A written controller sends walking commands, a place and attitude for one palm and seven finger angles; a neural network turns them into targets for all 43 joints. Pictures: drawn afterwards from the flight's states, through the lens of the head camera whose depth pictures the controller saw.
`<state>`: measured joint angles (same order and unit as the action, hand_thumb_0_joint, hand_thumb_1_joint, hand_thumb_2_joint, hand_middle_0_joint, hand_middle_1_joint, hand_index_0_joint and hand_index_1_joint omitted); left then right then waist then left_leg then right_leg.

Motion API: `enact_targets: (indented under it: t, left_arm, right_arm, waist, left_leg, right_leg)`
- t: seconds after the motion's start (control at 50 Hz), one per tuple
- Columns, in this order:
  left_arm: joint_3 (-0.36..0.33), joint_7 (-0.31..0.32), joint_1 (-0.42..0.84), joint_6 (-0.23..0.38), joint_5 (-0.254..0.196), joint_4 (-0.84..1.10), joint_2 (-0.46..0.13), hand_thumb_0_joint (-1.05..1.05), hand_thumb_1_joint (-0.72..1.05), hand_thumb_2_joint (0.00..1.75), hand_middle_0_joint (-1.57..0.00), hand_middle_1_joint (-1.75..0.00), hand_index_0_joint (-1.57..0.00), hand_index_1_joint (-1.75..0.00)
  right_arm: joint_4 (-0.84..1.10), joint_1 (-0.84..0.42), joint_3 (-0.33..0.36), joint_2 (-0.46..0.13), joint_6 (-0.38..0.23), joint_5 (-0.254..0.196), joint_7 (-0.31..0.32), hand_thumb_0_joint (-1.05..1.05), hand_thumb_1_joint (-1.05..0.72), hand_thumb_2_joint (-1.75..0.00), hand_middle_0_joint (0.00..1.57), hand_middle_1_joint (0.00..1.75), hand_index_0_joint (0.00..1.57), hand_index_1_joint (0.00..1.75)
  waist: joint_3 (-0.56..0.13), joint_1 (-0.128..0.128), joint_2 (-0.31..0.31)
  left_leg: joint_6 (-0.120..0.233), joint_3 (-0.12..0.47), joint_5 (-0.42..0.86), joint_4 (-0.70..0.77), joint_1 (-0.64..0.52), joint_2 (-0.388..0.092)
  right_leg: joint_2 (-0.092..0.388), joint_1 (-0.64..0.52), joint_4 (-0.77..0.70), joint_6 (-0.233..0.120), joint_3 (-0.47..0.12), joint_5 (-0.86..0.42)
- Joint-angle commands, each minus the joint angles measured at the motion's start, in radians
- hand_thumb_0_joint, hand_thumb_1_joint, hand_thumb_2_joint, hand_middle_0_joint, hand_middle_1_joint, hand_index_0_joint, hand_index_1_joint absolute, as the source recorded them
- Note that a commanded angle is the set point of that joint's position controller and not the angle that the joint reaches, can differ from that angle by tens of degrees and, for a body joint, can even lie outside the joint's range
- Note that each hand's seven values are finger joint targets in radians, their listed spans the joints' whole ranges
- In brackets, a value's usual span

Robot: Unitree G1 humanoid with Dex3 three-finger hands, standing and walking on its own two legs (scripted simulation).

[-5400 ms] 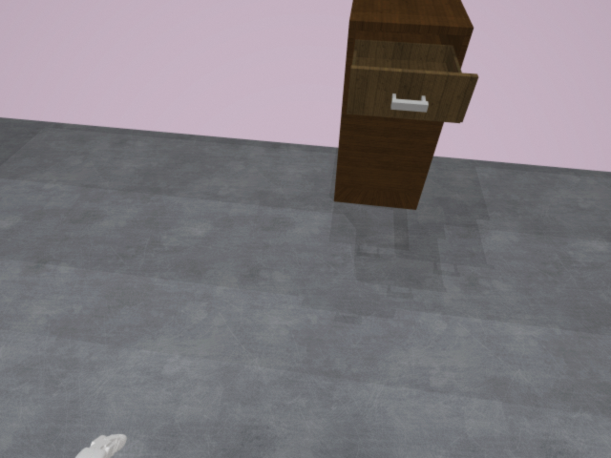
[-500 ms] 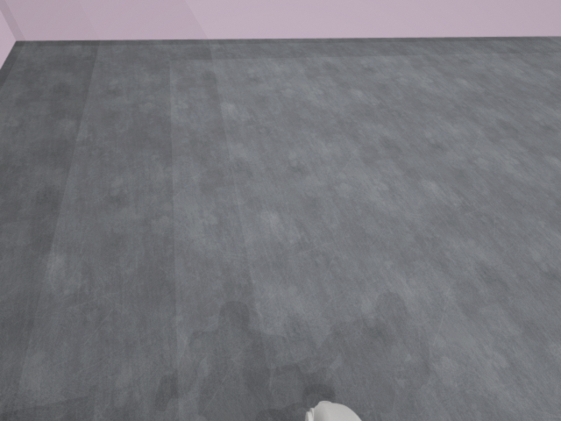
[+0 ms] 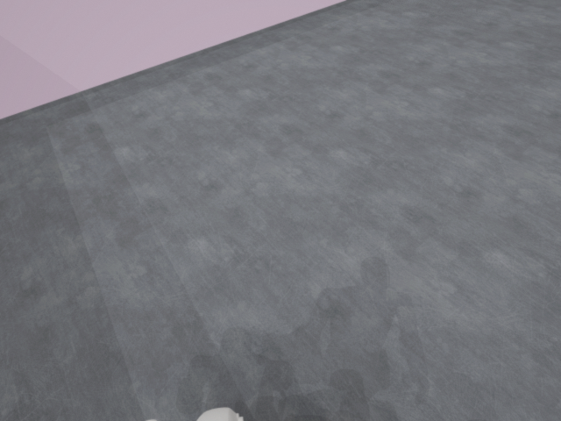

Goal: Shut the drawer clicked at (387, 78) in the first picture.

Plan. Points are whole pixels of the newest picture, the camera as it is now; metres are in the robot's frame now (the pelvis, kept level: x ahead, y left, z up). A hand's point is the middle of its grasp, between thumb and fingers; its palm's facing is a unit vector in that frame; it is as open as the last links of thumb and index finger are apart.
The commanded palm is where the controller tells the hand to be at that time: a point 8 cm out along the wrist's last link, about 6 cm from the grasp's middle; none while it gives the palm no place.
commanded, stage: walk to a spot facing it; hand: left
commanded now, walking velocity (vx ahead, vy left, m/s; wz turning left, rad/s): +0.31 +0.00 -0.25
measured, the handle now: out of the picture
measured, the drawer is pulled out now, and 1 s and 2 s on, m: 0.29 0.29 0.29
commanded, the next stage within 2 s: turn to face it in 0.18 s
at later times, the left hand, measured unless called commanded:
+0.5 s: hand out of the picture +0.14 +0.22 -0.20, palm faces +0.01 -0.98 -0.18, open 7.4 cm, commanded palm none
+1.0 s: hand (179, 319) +0.32 +0.22 -0.15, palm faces +0.21 -0.94 -0.25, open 7.4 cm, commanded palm none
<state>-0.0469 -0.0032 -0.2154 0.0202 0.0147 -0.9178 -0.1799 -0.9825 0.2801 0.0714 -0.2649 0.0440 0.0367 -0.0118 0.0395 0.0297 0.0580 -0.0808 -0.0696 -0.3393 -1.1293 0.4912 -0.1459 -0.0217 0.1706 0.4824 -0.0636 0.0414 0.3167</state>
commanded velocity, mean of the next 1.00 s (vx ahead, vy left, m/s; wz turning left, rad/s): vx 0.06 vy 0.00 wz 0.41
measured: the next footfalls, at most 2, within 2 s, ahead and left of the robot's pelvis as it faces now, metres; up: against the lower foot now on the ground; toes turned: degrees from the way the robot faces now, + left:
left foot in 0.38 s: +0.29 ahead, +0.11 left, +0.00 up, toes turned +1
right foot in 1.02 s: +0.26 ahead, -0.11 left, +0.00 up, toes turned +15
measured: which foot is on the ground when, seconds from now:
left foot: up 0.00-0.36, down 0.38-1.00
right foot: down 0.00-0.40, up 0.42-1.00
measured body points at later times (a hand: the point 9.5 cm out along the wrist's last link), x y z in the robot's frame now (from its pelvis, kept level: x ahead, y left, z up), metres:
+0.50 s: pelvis +0.18 +0.04 -0.02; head +0.20 +0.06 +0.43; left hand +0.14 +0.27 -0.18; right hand +0.26 -0.18 -0.15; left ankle +0.25 +0.11 -0.74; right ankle +0.03 -0.07 -0.65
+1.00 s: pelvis +0.21 +0.00 +0.00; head +0.25 +0.00 +0.44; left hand +0.31 +0.27 -0.13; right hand +0.27 -0.24 -0.16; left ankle +0.25 +0.11 -0.74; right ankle +0.22 -0.13 -0.73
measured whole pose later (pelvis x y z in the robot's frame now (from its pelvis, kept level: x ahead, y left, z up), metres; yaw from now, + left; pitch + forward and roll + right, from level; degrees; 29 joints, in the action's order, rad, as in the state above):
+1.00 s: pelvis +0.21 +0.00 +0.00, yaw +13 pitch +2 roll -1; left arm -0.06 0.03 -0.09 -0.03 0.01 -0.87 -0.20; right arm -0.97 0.30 0.08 -0.21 0.04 0.02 0.00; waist 0.02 0.07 0.04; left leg 0.03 0.17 -0.14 -0.49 0.37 0.11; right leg -0.01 0.28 0.56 0.06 -0.02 0.34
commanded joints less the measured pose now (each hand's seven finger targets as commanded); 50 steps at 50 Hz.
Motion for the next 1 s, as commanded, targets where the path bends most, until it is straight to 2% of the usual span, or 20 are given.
enact_targets:
  t: [0.0, 0.14, 0.24, 0.28, 0.3, 0.32, 0.34, 0.36, 0.38, 0.4, 0.42, 0.46, 0.52, 0.6, 0.64, 0.78, 0.88, 0.94, 0.96, 0.98]
  left_arm:
    - [-0.045, 0.005, -0.101, 0.040, -0.003, 0.010, -0.178, 0.00, 0.90, 0.90, -0.20, -0.30, -0.20, -0.30]
    - [-0.029, 0.021, -0.226, 0.057, 0.003, -0.064, -0.138, 0.00, 0.90, 0.90, -0.20, -0.30, -0.20, -0.30]
    - [-0.019, 0.040, -0.270, 0.055, 0.011, -0.111, -0.123, 0.00, 0.90, 0.90, -0.20, -0.30, -0.20, -0.30]
    - [-0.014, 0.047, -0.255, 0.055, 0.013, -0.126, -0.119, 0.00, 0.90, 0.90, -0.20, -0.30, -0.20, -0.30]
    - [-0.015, 0.049, -0.240, 0.058, 0.009, -0.127, -0.127, 0.00, 0.90, 0.90, -0.20, -0.30, -0.20, -0.30]
    - [-0.015, 0.053, -0.224, 0.060, 0.004, -0.133, -0.135, 0.00, 0.90, 0.90, -0.20, -0.30, -0.20, -0.30]
    - [-0.014, 0.053, -0.232, 0.057, -0.005, -0.142, -0.129, 0.00, 0.90, 0.90, -0.20, -0.30, -0.20, -0.30]
    - [-0.009, 0.051, -0.277, 0.054, -0.019, -0.141, -0.094, 0.00, 0.90, 0.90, -0.20, -0.30, -0.20, -0.30]
    - [0.011, 0.048, -0.339, 0.051, -0.030, -0.140, -0.035, 0.00, 0.90, 0.90, -0.20, -0.30, -0.20, -0.30]
    - [0.006, 0.054, -0.314, 0.036, -0.021, -0.130, -0.050, 0.00, 0.90, 0.90, -0.20, -0.30, -0.20, -0.30]
    - [0.005, 0.057, -0.259, 0.023, -0.010, -0.132, -0.049, 0.00, 0.90, 0.90, -0.20, -0.30, -0.20, -0.30]
    - [-0.009, 0.037, -0.156, 0.007, 0.002, -0.104, -0.049, 0.00, 0.90, 0.90, -0.20, -0.30, -0.20, -0.30]
    - [-0.018, 0.030, -0.178, -0.024, 0.001, -0.092, -0.040, 0.00, 0.90, 0.90, -0.20, -0.30, -0.20, -0.30]
    - [-0.041, 0.032, -0.122, -0.042, 0.010, -0.050, -0.059, 0.00, 0.90, 0.90, -0.20, -0.30, -0.20, -0.30]
    - [-0.047, 0.032, -0.064, -0.046, 0.011, -0.019, -0.068, 0.00, 0.90, 0.90, -0.20, -0.30, -0.20, -0.30]
    - [-0.046, 0.031, 0.110, -0.043, 0.004, 0.077, -0.085, 0.00, 0.90, 0.90, -0.20, -0.30, -0.20, -0.30]
    - [-0.039, 0.035, 0.089, -0.037, -0.008, 0.099, -0.090, 0.00, 0.90, 0.90, -0.20, -0.30, -0.20, -0.30]
    - [-0.044, 0.041, 0.010, -0.031, -0.016, 0.090, -0.110, 0.00, 0.90, 0.90, -0.20, -0.30, -0.20, -0.30]
    - [-0.049, 0.046, -0.022, -0.025, -0.015, 0.082, -0.137, 0.00, 0.90, 0.90, -0.20, -0.30, -0.20, -0.30]
    - [-0.062, 0.052, -0.039, -0.014, -0.001, 0.089, -0.220, 0.00, 0.90, 0.90, -0.20, -0.30, -0.20, -0.30]
  right_arm:
    - [0.091, -0.048, 0.012, -0.039, -0.045, -0.003, -0.004, 0.00, -0.90, -0.90, 0.20, 0.30, 0.20, 0.30]
    - [0.128, -0.193, -0.001, -0.024, -0.062, -0.009, -0.007, 0.00, -0.90, -0.90, 0.20, 0.30, 0.20, 0.30]
    - [0.145, -0.286, -0.016, 0.007, -0.076, -0.018, -0.012, 0.00, -0.90, -0.90, 0.20, 0.30, 0.20, 0.30]
    - [0.124, -0.253, -0.021, 0.016, -0.083, -0.022, -0.008, 0.00, -0.90, -0.90, 0.20, 0.30, 0.20, 0.30]
    - [0.096, -0.185, -0.021, 0.021, -0.088, -0.023, -0.001, 0.00, -0.90, -0.90, 0.20, 0.30, 0.20, 0.30]
    - [0.050, -0.063, -0.019, 0.008, -0.092, -0.022, 0.008, 0.00, -0.90, -0.90, 0.20, 0.30, 0.20, 0.30]
    - [0.002, 0.072, -0.014, -0.027, -0.093, -0.019, 0.015, 0.00, -0.90, -0.90, 0.20, 0.30, 0.20, 0.30]
    - [-0.018, 0.174, 0.000, -0.102, -0.096, -0.009, 0.025, 0.00, -0.90, -0.90, 0.20, 0.30, 0.20, 0.30]
    - [-0.031, 0.222, 0.007, -0.155, -0.091, -0.017, 0.028, 0.00, -0.90, -0.90, 0.20, 0.30, 0.20, 0.30]
    - [-0.017, 0.146, -0.005, -0.137, -0.076, -0.029, 0.031, 0.00, -0.90, -0.90, 0.20, 0.30, 0.20, 0.30]
    - [-0.006, 0.071, -0.012, -0.102, -0.079, -0.030, 0.037, 0.00, -0.90, -0.90, 0.20, 0.30, 0.20, 0.30]
    - [0.016, 0.003, -0.025, -0.042, -0.082, -0.024, 0.040, 0.00, -0.90, -0.90, 0.20, 0.30, 0.20, 0.30]
    - [0.033, -0.050, -0.018, -0.045, -0.078, -0.024, 0.035, 0.00, -0.90, -0.90, 0.20, 0.30, 0.20, 0.30]
    - [0.050, -0.028, 0.006, -0.065, -0.064, -0.023, 0.029, 0.00, -0.90, -0.90, 0.20, 0.30, 0.20, 0.30]
    - [0.055, -0.019, 0.013, -0.072, -0.056, -0.020, 0.026, 0.00, -0.90, -0.90, 0.20, 0.30, 0.20, 0.30]
    - [0.059, 0.051, 0.038, -0.106, -0.040, -0.012, 0.025, 0.00, -0.90, -0.90, 0.20, 0.30, 0.20, 0.30]
    - [0.081, 0.035, 0.053, -0.131, -0.029, -0.012, 0.026, 0.00, -0.90, -0.90, 0.20, 0.30, 0.20, 0.30]
    - [0.101, -0.003, 0.059, -0.130, -0.021, -0.019, 0.020, 0.00, -0.90, -0.90, 0.20, 0.30, 0.20, 0.30]
    - [0.105, -0.011, 0.058, -0.108, -0.019, -0.026, 0.015, 0.00, -0.90, -0.90, 0.20, 0.30, 0.20, 0.30]
    - [0.118, -0.001, 0.050, -0.048, -0.018, -0.037, 0.009, 0.00, -0.90, -0.90, 0.20, 0.30, 0.20, 0.30]
  waist:
    - [0.022, -0.026, -0.170]
    - [0.033, -0.065, -0.172]
    - [0.071, -0.085, -0.183]
    - [0.062, -0.056, -0.181]
    - [0.028, -0.027, -0.177]
    - [-0.029, 0.025, -0.181]
    - [-0.104, 0.071, -0.141]
    - [-0.216, 0.087, 0.010]
    - [-0.298, 0.057, 0.191]
    - [-0.222, 0.021, 0.101]
    - [-0.118, 0.003, 0.086]
    - [0.015, -0.017, 0.052]
    - [-0.051, -0.059, 0.032]
    - [-0.088, -0.050, 0.015]
    - [-0.066, -0.036, 0.037]
    - [-0.060, 0.015, 0.070]
    - [-0.117, 0.006, 0.093]
    - [-0.144, -0.030, 0.085]
    - [-0.156, -0.045, 0.036]
    - [-0.149, -0.051, -0.190]
  left_leg:
    - [-0.020, 0.022, 0.117, 0.030, 0.163, -0.004]
    - [-0.009, 0.018, 0.155, 0.124, 0.276, 0.014]
    - [0.024, -0.017, 0.112, 0.302, 0.208, 0.050]
    - [0.049, -0.040, 0.107, 0.424, 0.074, 0.082]
    - [0.066, -0.068, 0.140, 0.480, -0.041, 0.125]
    - [0.081, -0.069, 0.226, 0.569, -0.181, 0.157]
    - [0.097, -0.039, 0.388, 0.625, -0.372, 0.144]
    - [0.180, 0.164, 0.755, 0.565, -0.615, -0.045]
    - [0.311, 0.428, 1.111, 0.617, -0.720, -0.285]
    - [0.357, 0.445, 1.016, 0.707, -0.557, -0.303]
    - [0.333, 0.423, 0.807, 0.786, -0.411, -0.250]
    - [0.285, 0.352, 0.630, 0.836, -0.223, -0.153]
    - [0.250, 0.258, 0.513, 0.845, -0.177, -0.083]
    - [0.234, 0.319, 0.290, 0.883, -0.200, -0.062]
    - [0.232, 0.362, 0.191, 0.893, -0.194, -0.052]
    - [0.277, 0.497, 0.265, 0.837, -0.278, -0.057]
    - [0.267, 0.542, 0.423, 0.776, -0.298, -0.030]
    - [0.205, 0.515, 0.379, 0.734, -0.217, 0.029]
    - [0.157, 0.477, 0.276, 0.689, -0.113, 0.064]
    - [0.081, 0.328, 0.006, 0.505, 0.091, 0.162]
  right_leg:
    - [0.213, -0.087, -0.247, -0.076, -0.216, -0.340]
    - [0.229, -0.231, -0.219, -0.107, -0.252, -0.542]
    - [0.229, -0.264, -0.187, -0.102, -0.255, -0.707]
    - [0.220, -0.239, -0.125, -0.076, -0.217, -0.860]
    - [0.204, -0.223, -0.060, -0.056, -0.182, -0.979]
    - [0.173, -0.217, 0.054, -0.019, -0.139, -1.030]
    - [0.142, -0.151, 0.229, 0.014, -0.102, -0.934]
    - [0.053, 0.058, 0.456, 0.059, -0.039, -0.534]
    - [-0.043, 0.215, 0.757, 0.072, -0.020, 0.269]
    - [0.007, 0.216, 0.827, 0.067, -0.090, 0.303]
    - [0.039, 0.235, 0.823, 0.082, -0.093, 0.236]
    - [0.089, 0.258, 0.771, 0.099, -0.080, 0.143]
    - [0.090, 0.210, 0.662, 0.115, -0.053, 0.085]
    - [0.090, 0.288, 0.644, 0.136, -0.058, 0.007]
    - [0.091, 0.322, 0.617, 0.143, -0.064, -0.005]
    - [0.059, 0.346, 0.431, 0.148, -0.073, 0.096]
    - [0.009, 0.219, 0.249, 0.132, -0.075, 0.125]
    - [-0.001, 0.025, -0.003, 0.117, -0.055, -0.018]
    - [0.046, -0.122, -0.142, 0.101, -0.083, -0.099]
    - [0.274, -0.274, -0.263, 0.037, -0.293, -0.058]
